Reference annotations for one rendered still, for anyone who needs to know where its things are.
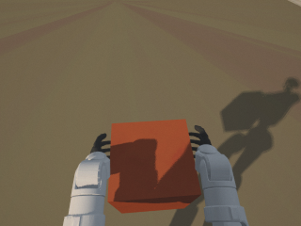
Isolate robot left hand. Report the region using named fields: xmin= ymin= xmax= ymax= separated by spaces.
xmin=90 ymin=133 xmax=111 ymax=159

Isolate carton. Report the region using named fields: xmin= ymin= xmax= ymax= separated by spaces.
xmin=107 ymin=119 xmax=201 ymax=214

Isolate robot left forearm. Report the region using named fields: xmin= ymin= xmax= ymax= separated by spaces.
xmin=63 ymin=152 xmax=111 ymax=226

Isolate robot right hand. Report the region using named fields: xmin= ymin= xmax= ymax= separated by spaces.
xmin=188 ymin=125 xmax=212 ymax=158

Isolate robot right forearm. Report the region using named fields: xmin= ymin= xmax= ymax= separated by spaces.
xmin=195 ymin=144 xmax=249 ymax=226

